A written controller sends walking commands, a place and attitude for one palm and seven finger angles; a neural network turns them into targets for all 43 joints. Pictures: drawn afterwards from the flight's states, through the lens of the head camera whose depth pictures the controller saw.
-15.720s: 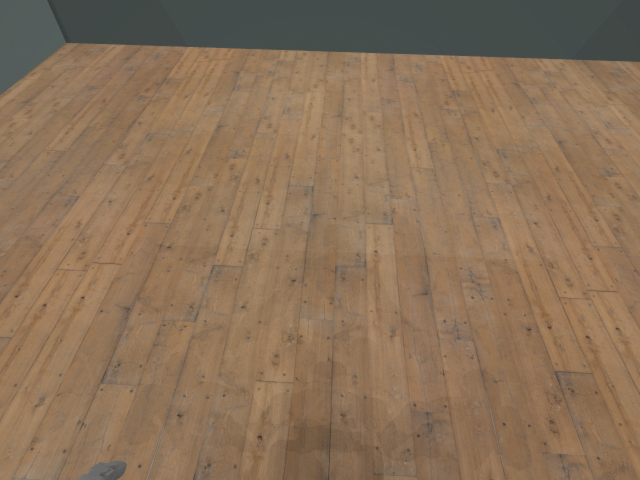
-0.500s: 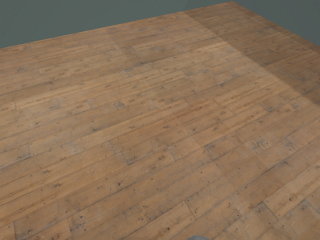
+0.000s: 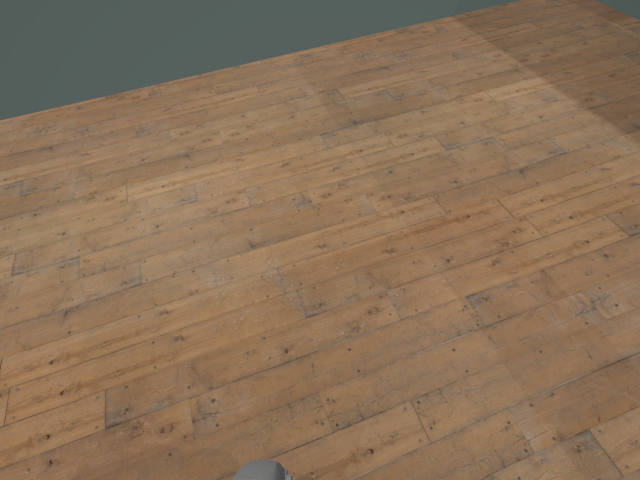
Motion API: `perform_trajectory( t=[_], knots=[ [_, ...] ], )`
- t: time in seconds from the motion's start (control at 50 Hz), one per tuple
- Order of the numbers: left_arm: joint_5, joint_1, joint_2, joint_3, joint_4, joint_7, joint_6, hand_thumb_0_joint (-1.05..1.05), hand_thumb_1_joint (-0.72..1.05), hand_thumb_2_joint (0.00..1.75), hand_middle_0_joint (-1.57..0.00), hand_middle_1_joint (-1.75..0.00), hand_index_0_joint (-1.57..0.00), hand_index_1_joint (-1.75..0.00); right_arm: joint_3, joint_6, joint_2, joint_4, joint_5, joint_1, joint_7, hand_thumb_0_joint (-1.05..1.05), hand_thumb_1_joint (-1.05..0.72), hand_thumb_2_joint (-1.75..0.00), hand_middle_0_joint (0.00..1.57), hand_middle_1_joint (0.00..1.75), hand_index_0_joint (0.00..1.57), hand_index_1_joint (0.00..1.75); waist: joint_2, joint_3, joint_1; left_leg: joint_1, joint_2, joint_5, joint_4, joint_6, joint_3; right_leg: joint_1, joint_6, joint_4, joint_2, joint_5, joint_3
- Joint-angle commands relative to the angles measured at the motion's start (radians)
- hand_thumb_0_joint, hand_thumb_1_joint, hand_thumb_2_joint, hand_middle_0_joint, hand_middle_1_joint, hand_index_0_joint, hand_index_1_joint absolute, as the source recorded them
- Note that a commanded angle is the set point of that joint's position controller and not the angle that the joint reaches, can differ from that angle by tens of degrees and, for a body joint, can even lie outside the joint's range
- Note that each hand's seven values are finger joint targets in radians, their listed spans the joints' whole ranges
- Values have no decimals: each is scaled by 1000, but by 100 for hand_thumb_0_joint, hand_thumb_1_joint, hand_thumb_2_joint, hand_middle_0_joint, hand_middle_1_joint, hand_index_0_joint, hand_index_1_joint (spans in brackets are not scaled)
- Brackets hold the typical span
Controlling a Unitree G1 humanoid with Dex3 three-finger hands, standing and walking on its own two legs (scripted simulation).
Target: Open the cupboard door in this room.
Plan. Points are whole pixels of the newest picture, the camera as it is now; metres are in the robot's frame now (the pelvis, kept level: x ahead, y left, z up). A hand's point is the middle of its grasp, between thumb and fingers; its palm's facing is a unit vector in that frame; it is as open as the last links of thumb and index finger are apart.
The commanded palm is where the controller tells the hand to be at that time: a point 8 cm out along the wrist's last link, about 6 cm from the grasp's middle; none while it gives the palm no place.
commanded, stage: turn or walk to find it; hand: left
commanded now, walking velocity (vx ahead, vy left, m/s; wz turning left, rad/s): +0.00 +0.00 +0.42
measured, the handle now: out of the picture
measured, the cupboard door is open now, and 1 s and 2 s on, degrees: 0 0 0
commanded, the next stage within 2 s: none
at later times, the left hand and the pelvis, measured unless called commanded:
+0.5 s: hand out of the picture +0.01 +0.26 -0.17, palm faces +0.23 -0.94 -0.26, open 7.4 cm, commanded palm none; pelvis -0.02 +0.04 +0.00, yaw +11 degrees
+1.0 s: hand out of the picture -0.07 +0.18 -0.16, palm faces +0.44 -0.86 -0.26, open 7.4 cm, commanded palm none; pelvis -0.03 -0.01 +0.00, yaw +25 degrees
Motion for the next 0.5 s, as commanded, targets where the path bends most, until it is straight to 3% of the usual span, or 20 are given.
perform_trajectory(
  t=[0.0,0.06,0.08,0.12,0.14,0.16,0.18,0.2,0.22,0.26,0.3,0.38,0.44,0.48],
  knots=[
    [4,75,242,63,-28,9,-18,0,90,90,-20,-30,-20,-30,11,-31,-31,-88,7,-90,-4,0,-90,-90,20,30,20,30,-211,-80,65,-21,12,-65,-186,-1,53,134,-109,-168,-264,360,175],
    [5,82,257,70,-12,7,-13,0,90,90,-20,-30,-20,-30,19,-40,-28,-90,15,-91,-7,0,-90,-90,20,30,20,30,-236,-108,71,36,10,-82,-301,11,81,155,-116,-131,-279,418,163],
    [6,74,263,72,-11,7,-11,0,90,90,-20,-30,-20,-30,20,-45,-26,-88,15,-72,-9,0,-90,-90,20,30,20,30,-236,-118,59,63,9,-62,-362,14,95,153,-108,-107,-282,431,149],
    [-2,45,262,72,-9,5,-4,0,90,90,-20,-30,-20,-30,21,-53,-34,-71,12,-13,-12,0,-90,-90,20,30,20,30,-217,-138,23,179,3,73,-531,23,118,101,-59,-38,-261,370,98],
    [-10,48,245,71,-12,2,2,0,90,90,-20,-30,-20,-30,15,-61,-56,-66,11,14,-10,0,-90,-90,20,30,20,30,-143,-148,4,293,18,189,-659,37,100,15,-11,39,-236,290,66],
    [-16,58,201,64,-24,-1,10,0,90,90,-20,-30,-20,-30,1,-70,-125,-70,6,33,-10,0,-90,-90,20,30,20,30,60,-163,-9,406,163,301,-746,90,-102,-147,47,203,-145,73,18],
    [-16,27,137,44,-64,-6,14,0,90,90,-20,-30,-20,-30,-19,-68,-211,-73,0,69,-16,0,-90,-90,20,30,20,30,282,-123,-34,424,370,595,-780,202,-337,-335,100,381,-41,-341,14],
    [-7,-50,152,40,-76,2,30,0,90,90,-20,-30,-20,-30,-20,-65,-213,-53,-2,97,-27,0,-90,-90,20,30,20,30,247,-116,-65,339,384,563,-796,248,-339,-312,95,494,-37,-359,110],
    [-9,-78,150,46,-68,1,34,0,90,90,-20,-30,-20,-30,-16,-64,-194,-54,-4,61,-37,0,-90,-90,20,30,20,30,243,-86,-46,311,337,532,-791,242,-307,-338,93,555,-32,-307,149],
    [-10,-40,160,51,-32,-13,29,0,90,90,-20,-30,-20,-30,3,-69,-142,-80,-1,-37,-42,0,-90,-90,20,30,20,30,145,-61,1,286,262,527,-775,223,-208,-332,98,598,-30,-181,163],
    [-10,-9,158,48,-15,-16,26,0,90,90,-20,-30,-20,-30,5,-77,-135,-86,2,-44,-41,0,-90,-90,20,30,20,30,99,-88,10,321,222,592,-761,212,-156,-313,108,592,-18,-138,158],
    [-14,-28,150,41,-31,-11,25,0,90,90,-20,-30,-20,-30,-1,-75,-140,-79,3,-7,-39,0,-90,-90,20,30,20,30,91,-109,-5,374,224,641,-745,232,-181,-304,121,508,-4,-153,162],
    [-15,-62,141,38,-50,-8,25,0,90,90,-20,-30,-20,-30,-9,-68,-142,-83,-2,0,-36,0,-90,-90,20,30,20,30,103,-91,-20,337,225,597,-740,240,-219,-261,118,408,10,-181,159],
    [-17,-56,134,36,-59,-8,22,0,90,90,-20,-30,-20,-30,-11,-63,-146,-90,-5,-10,-34,0,-90,-90,20,30,20,30,114,-96,-14,302,210,576,-730,236,-244,-199,111,316,29,-185,150]
  ],
)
